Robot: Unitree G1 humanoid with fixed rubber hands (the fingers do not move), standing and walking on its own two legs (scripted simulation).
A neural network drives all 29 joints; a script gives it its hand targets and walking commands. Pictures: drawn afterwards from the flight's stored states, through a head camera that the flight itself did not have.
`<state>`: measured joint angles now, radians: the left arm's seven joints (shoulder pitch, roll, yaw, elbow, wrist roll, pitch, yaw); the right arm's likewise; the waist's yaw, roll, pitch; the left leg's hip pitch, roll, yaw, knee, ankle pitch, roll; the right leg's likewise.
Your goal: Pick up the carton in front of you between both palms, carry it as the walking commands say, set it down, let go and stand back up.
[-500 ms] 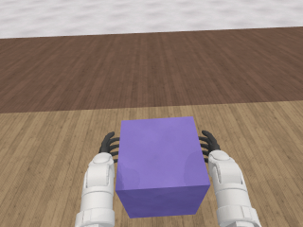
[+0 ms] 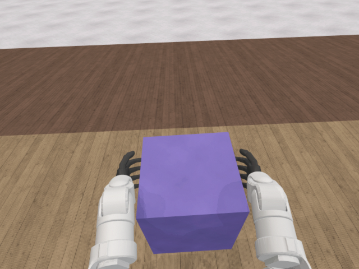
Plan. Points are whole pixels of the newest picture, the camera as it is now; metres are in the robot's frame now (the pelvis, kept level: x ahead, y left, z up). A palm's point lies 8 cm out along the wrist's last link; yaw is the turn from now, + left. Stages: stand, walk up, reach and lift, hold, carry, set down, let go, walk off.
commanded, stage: hold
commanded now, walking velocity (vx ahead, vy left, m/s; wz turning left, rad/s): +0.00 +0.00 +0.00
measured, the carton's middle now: (189, 195) +0.29 +0.00 -0.02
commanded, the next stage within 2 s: carry in 0.54 s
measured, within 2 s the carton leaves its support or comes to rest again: neither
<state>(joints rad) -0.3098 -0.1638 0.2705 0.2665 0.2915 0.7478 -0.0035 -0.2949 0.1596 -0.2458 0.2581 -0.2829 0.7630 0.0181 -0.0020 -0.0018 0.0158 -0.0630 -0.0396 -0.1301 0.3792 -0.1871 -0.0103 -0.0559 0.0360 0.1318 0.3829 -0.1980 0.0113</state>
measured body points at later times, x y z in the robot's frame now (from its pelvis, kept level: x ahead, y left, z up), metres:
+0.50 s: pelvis +0.01 +0.00 +0.00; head -0.04 +0.00 +0.45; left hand +0.31 +0.15 +0.05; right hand +0.31 -0.15 +0.04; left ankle +0.02 +0.13 -0.74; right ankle +0.02 -0.13 -0.74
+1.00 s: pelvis +0.13 +0.01 -0.01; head +0.12 +0.01 +0.44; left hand +0.42 +0.15 +0.07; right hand +0.41 -0.15 +0.07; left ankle +0.03 +0.12 -0.72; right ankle +0.10 -0.09 -0.75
